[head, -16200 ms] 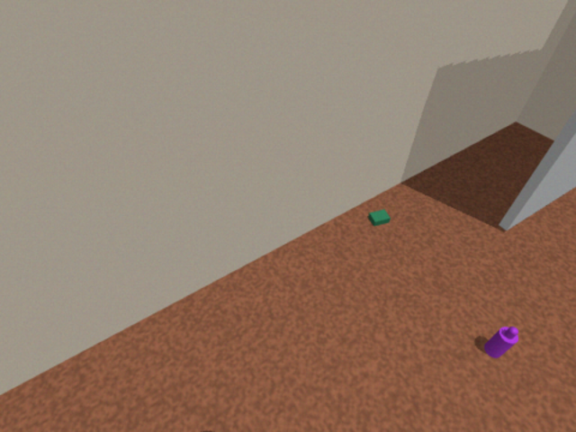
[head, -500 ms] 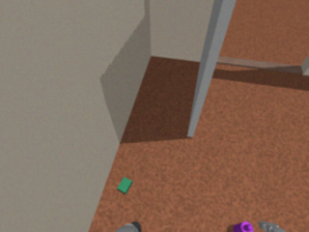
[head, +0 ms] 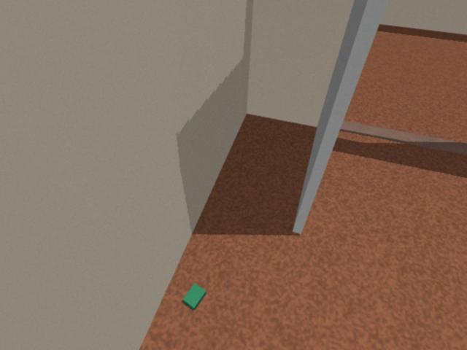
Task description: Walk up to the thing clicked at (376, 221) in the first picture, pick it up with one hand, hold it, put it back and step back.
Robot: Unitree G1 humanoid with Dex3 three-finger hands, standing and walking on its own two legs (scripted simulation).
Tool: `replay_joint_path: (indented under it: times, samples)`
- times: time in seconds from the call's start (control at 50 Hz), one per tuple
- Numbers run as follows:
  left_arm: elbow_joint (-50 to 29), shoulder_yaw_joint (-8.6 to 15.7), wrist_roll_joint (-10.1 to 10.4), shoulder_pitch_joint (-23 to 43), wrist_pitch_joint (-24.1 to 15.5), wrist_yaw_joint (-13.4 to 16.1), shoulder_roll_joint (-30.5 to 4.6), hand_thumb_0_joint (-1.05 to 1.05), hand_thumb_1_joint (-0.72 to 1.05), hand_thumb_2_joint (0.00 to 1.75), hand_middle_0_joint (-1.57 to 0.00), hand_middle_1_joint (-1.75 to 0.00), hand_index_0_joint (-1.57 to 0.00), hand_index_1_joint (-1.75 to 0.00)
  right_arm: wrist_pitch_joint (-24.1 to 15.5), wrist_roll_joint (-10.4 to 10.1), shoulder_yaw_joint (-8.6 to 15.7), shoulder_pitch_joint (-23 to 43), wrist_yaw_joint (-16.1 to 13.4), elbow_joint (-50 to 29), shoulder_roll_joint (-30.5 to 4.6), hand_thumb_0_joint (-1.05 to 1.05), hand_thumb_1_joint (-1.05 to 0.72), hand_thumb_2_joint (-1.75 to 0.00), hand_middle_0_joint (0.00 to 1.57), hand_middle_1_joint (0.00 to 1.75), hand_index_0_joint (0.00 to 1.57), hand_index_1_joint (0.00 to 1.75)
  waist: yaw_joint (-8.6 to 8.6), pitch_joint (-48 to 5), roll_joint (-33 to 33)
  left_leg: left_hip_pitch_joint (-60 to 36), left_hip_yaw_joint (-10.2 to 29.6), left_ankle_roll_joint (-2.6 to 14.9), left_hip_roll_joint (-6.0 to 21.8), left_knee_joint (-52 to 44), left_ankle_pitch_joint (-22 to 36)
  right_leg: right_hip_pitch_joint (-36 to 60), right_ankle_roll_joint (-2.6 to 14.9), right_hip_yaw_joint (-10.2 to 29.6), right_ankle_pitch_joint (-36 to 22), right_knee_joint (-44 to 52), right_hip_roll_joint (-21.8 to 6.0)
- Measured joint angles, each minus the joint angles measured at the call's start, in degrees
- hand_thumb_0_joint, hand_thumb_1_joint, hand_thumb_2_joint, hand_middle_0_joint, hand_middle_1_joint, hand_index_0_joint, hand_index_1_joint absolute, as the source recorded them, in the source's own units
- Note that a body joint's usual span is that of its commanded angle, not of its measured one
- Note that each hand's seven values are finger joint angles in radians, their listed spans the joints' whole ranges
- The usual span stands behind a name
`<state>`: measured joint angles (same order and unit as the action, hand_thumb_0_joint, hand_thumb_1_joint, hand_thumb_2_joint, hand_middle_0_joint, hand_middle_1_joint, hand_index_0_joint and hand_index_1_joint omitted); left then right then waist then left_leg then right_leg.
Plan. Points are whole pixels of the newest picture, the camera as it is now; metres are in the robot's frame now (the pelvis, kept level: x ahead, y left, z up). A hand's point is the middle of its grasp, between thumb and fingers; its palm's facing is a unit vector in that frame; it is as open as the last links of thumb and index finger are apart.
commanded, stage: walk up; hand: left
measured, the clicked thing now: (194, 296) +0.48 +0.16 -0.75
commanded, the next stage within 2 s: none
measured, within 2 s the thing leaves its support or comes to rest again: neither
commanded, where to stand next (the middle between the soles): +0.11 -0.02 m, yaw -8 degrees
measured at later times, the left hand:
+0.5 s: hand out of the picture +0.11 +0.26 -0.15, palm faces -0.02 -0.91 -0.42, open 7.4 cm
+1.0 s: hand out of the picture +0.06 +0.26 -0.14, palm faces -0.11 -0.91 -0.39, open 7.4 cm
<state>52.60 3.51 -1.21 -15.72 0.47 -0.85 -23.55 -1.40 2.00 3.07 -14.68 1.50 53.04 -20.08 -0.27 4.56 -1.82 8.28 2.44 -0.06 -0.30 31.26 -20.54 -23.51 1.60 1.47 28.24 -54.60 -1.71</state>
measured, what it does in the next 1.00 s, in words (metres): steps on the spot: right foot, then left foot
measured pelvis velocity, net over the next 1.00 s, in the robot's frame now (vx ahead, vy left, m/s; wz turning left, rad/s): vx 0.00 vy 0.00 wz -0.11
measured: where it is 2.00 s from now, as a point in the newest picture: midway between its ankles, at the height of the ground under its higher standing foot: outside the picture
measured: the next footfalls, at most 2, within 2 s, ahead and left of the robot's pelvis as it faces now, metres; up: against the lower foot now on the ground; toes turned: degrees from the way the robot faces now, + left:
right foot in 0.12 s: +0.14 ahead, -0.14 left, +0.00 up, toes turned -3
left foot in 0.46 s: +0.02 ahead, +0.11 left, +0.00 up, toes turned -1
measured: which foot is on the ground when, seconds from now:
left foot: down 0.00-0.16, up 0.18-0.44, down 0.46-0.82, up 0.84-1.00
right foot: up 0.00-0.10, down 0.12-0.52, up 0.54-0.76, down 0.78-1.00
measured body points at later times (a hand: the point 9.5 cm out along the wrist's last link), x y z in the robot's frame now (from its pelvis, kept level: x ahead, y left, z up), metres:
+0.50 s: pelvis -0.02 -0.01 -0.02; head +0.02 -0.02 +0.43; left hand +0.11 +0.31 -0.12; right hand +0.02 -0.33 -0.15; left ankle -0.02 +0.11 -0.73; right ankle +0.10 -0.14 -0.73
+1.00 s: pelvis +0.00 +0.00 +0.00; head +0.02 -0.01 +0.45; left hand +0.07 +0.31 -0.11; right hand +0.07 -0.32 -0.11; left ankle +0.06 +0.14 -0.70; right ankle -0.03 -0.12 -0.73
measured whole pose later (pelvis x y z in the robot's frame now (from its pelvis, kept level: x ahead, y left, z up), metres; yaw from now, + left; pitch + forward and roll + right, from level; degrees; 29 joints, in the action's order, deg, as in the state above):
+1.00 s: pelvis +0.00 +0.00 +0.00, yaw -6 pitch -3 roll +0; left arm 53.2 1.3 -1.1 -16.8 -3.3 -0.2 -20.8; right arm 0.0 1.2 3.4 -10.8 1.2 50.9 -23.5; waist -1.4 5.9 1.7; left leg 23.1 0.7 1.2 2.1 48.1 -25.5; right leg -10.0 0.6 2.8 18.6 -31.8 0.3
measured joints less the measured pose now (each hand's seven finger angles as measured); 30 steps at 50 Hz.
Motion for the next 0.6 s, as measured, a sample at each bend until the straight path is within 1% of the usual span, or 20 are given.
replay_joint_path:
  times: [0.06,0.1,0.12,0.14,0.16,0.18,0.22,0.26,0.32,0.4,0.46,0.48,0.5,0.52,0.54,0.56,0.58,0.6]
  samples:
    - [-0.58,-0.03,0.24,0.27,-0.79,-0.62,-0.13,0.00,0.90,0.90,-0.20,-0.30,-0.21,-0.30,-0.64,-0.39,-0.10,-0.18,-0.55,-0.88,-0.98,0.01,-0.90,-0.89,0.21,0.30,0.21,0.30,0.51,1.03,0.01,-1.42,-0.34,-1.23,1.02,-0.68,-0.09,-0.58,-0.35,-0.96,-3.89,6.72,-0.82]
    - [-0.60,-0.11,0.42,1.04,-1.17,-0.55,-0.10,0.00,0.90,0.90,-0.20,-0.30,-0.21,-0.30,-0.17,-0.68,-0.11,0.22,-0.94,-1.35,-1.81,0.01,-0.90,-0.89,0.21,0.30,0.21,0.30,0.78,1.74,0.14,-1.24,-0.56,-2.08,1.55,1.12,-1.36,0.30,-0.21,-1.39,-7.89,12.52,-0.89]
    - [-0.53,-0.14,0.55,1.44,-1.46,-0.39,-0.02,0.00,0.90,0.90,-0.20,-0.30,-0.21,-0.30,0.32,-0.96,-0.08,0.55,-1.09,-1.53,-2.26,0.01,-0.90,-0.89,0.21,0.30,0.21,0.30,0.79,2.03,0.34,-0.81,-0.72,-2.45,1.86,2.90,-2.53,1.33,-0.05,-1.75,-11.33,15.88,-0.68]
    - [-0.30,-0.13,0.61,1.98,-1.80,-0.14,0.28,0.00,0.90,0.90,-0.20,-0.30,-0.21,-0.30,0.93,-1.36,0.00,1.08,-1.27,-1.60,-2.82,0.01,-0.90,-0.89,0.21,0.30,0.21,0.30,0.73,2.50,1.04,-0.22,-0.75,-2.74,2.52,5.34,-4.03,2.06,-0.29,-2.04,-16.80,17.83,-0.06]
    - [0.07,-0.16,0.55,2.86,-2.03,0.16,1.02,0.00,0.90,0.90,-0.20,-0.30,-0.21,-0.30,1.60,-1.79,0.21,1.92,-1.54,-1.45,-3.43,0.01,-0.90,-0.89,0.21,0.30,0.21,0.30,0.90,3.30,2.67,0.72,-0.18,-2.25,3.75,8.44,-5.30,2.32,-0.42,-2.82,-17.73,17.49,1.07]
    - [0.13,-0.32,0.46,3.64,-2.23,0.37,1.68,0.00,0.90,0.90,-0.20,-0.30,-0.21,-0.30,2.33,-2.17,0.35,2.73,-1.85,-1.36,-3.75,0.01,-0.90,-0.89,0.21,0.30,0.21,0.30,1.12,3.82,3.83,2.29,0.88,-1.18,3.96,12.01,-6.25,2.21,-0.39,-3.48,-17.13,16.85,1.72]
    - [-0.34,-1.01,0.29,4.96,-2.26,0.49,2.62,0.00,0.90,0.90,-0.20,-0.30,-0.21,-0.30,3.69,-2.33,0.36,3.89,-2.33,-1.36,-3.78,0.01,-0.90,-0.90,0.21,0.30,0.20,0.30,0.79,4.20,4.24,5.71,1.99,0.33,1.73,19.20,-10.80,1.66,-0.12,-3.35,-16.31,16.18,1.56]
    - [-0.86,-1.52,0.00,6.12,-1.91,0.56,3.45,0.00,0.90,0.90,-0.20,-0.30,-0.21,-0.30,4.25,-2.36,0.25,4.71,-2.31,-1.10,-3.79,0.01,-0.91,-0.90,0.20,0.30,0.20,0.30,0.42,4.35,4.42,8.23,1.83,1.09,0.06,23.49,-12.42,1.57,0.05,-2.94,-16.84,17.05,1.21]
    - [-1.36,-1.92,-0.29,7.56,-1.54,0.62,4.03,0.00,0.90,0.90,-0.21,-0.30,-0.21,-0.30,4.35,-2.10,0.06,4.85,-1.85,-0.60,-3.72,0.01,-0.91,-0.90,0.20,0.30,0.20,0.30,0.39,3.82,5.00,10.58,1.37,1.33,-0.27,24.55,-10.99,1.12,0.19,-3.16,-18.05,18.66,1.07]
    - [-1.89,-1.42,-0.45,8.67,-1.34,0.89,3.28,0.00,0.90,0.90,-0.21,-0.30,-0.21,-0.30,4.67,-1.02,-0.24,3.67,-1.07,0.57,-3.24,0.01,-0.91,-0.90,0.21,0.30,0.20,0.30,0.32,3.01,4.61,10.37,-0.14,0.95,0.61,18.92,-9.85,-0.12,0.00,-3.45,-18.73,18.84,0.70]
    - [-1.96,-0.93,-0.13,9.32,-0.69,1.04,2.17,0.00,0.90,0.90,-0.21,-0.30,-0.21,-0.30,4.61,-0.42,-0.02,2.43,-0.52,1.54,-3.08,0.01,-0.91,-0.90,0.21,0.30,0.20,0.30,0.47,2.56,3.85,8.61,-1.50,1.18,0.71,12.19,-7.18,-1.62,-0.79,-3.55,-18.76,17.67,-0.02]
    - [-1.86,-0.75,0.04,9.57,-0.40,1.12,1.64,0.00,0.90,0.90,-0.21,-0.30,-0.21,-0.30,4.52,-0.17,0.17,2.19,-0.40,1.90,-2.88,0.01,-0.91,-0.90,0.21,0.30,0.20,0.30,0.50,2.70,3.09,8.39,-1.95,1.00,0.26,10.82,-3.65,-2.17,-1.18,-3.17,-18.66,16.96,-0.53]
    - [-1.66,-0.54,0.20,9.65,-0.05,1.25,1.05,0.00,0.90,0.90,-0.21,-0.30,-0.21,-0.30,4.43,0.14,0.32,2.02,-0.29,2.21,-2.51,0.01,-0.91,-0.89,0.21,0.30,0.20,0.30,0.36,3.01,1.78,8.10,-2.80,0.82,-0.51,10.25,-1.86,-2.59,-1.45,-2.22,-18.50,16.20,-1.21]
    - [-1.31,-0.34,0.46,9.41,0.32,1.44,0.71,0.00,0.90,0.90,-0.21,-0.30,-0.21,-0.30,4.33,0.52,0.40,1.62,-0.17,2.31,-2.25,0.01,-0.91,-0.89,0.21,0.30,0.20,0.30,0.25,2.92,0.87,7.84,-3.61,0.84,-0.99,9.78,-1.36,-3.18,-1.26,-1.05,-16.02,15.02,-1.32]
    - [-0.77,-0.20,0.73,8.91,0.65,1.64,0.71,0.00,0.90,0.90,-0.21,-0.30,-0.21,-0.30,4.34,0.75,0.43,1.15,0.00,2.23,-2.27,0.01,-0.91,-0.89,0.21,0.30,0.21,0.30,0.53,2.48,0.98,7.89,-3.85,0.99,-0.75,9.54,-1.31,-4.02,-0.92,0.11,-10.67,12.70,-0.25]
    - [-0.11,-0.12,0.83,8.33,0.91,1.82,0.78,0.00,0.90,0.90,-0.20,-0.30,-0.21,-0.30,4.37,0.96,0.49,0.83,0.15,2.15,-2.39,0.01,-0.91,-0.89,0.21,0.30,0.21,0.30,1.29,2.11,1.69,7.98,-3.47,1.28,-0.16,9.34,-1.28,-4.81,-0.58,1.22,-5.87,8.83,1.49]
    - [0.49,-0.07,0.92,7.85,1.07,1.90,0.75,0.00,0.90,0.90,-0.20,-0.30,-0.21,-0.30,4.34,1.13,0.58,0.59,0.12,2.07,-2.41,0.01,-0.91,-0.89,0.21,0.30,0.21,0.30,2.13,1.98,2.38,7.92,-2.86,1.55,0.38,8.84,-1.00,-5.22,-0.29,2.01,-2.96,4.67,3.07]
    - [0.90,0.03,1.07,7.43,1.12,1.86,0.55,0.00,0.90,0.90,-0.20,-0.30,-0.21,-0.30,4.23,1.20,0.60,0.37,-0.10,1.97,-2.24,0.01,-0.91,-0.89,0.21,0.30,0.21,0.30,2.58,1.92,2.60,7.71,-2.54,1.65,0.68,7.92,-0.43,-5.33,-0.05,2.81,-1.81,1.21,4.20]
